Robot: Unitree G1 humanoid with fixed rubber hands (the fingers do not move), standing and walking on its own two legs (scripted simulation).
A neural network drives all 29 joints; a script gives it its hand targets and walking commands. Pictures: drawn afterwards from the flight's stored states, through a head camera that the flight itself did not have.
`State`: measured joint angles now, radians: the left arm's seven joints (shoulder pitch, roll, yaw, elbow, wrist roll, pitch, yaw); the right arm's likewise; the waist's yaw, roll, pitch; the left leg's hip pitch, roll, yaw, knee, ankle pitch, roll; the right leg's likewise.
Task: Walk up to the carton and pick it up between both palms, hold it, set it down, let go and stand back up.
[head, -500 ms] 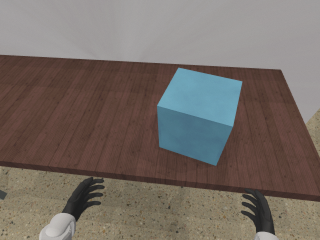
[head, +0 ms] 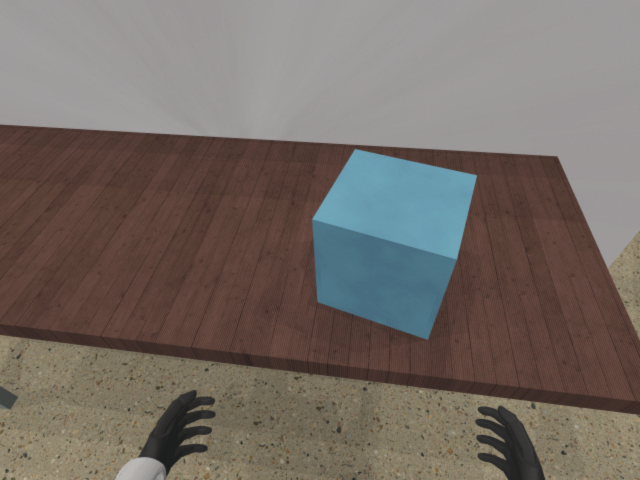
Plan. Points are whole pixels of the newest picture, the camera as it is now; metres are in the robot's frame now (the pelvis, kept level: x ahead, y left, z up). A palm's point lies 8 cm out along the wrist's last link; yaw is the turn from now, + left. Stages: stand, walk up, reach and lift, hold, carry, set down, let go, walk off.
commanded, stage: let go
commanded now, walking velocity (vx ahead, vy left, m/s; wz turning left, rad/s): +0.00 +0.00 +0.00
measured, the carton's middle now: (391, 243) +0.46 -0.07 +0.01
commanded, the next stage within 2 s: stand in 0.32 s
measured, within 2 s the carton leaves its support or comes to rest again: neither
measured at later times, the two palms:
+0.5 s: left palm out of the picture +0.12 +0.24 -0.08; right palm out of the picture +0.10 -0.24 -0.13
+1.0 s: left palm out of the picture +0.00 +0.21 -0.13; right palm out of the picture +0.04 -0.24 -0.16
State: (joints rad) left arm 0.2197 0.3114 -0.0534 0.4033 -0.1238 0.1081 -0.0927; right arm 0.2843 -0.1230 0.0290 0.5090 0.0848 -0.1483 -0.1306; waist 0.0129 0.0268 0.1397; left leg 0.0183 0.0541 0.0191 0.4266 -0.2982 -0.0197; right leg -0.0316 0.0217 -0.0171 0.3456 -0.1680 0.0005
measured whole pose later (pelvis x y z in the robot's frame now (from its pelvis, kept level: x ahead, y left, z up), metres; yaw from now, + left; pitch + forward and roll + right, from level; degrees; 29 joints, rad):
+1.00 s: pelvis -0.01 -0.01 -0.01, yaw +2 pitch -1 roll +1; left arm 0.39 0.13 0.01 0.87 0.03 -0.02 0.02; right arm 0.27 -0.21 -0.03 1.03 -0.03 0.00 0.02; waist 0.02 0.05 -0.05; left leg -0.19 0.01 0.00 0.50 -0.29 -0.02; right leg -0.28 -0.03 -0.04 0.53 -0.24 -0.01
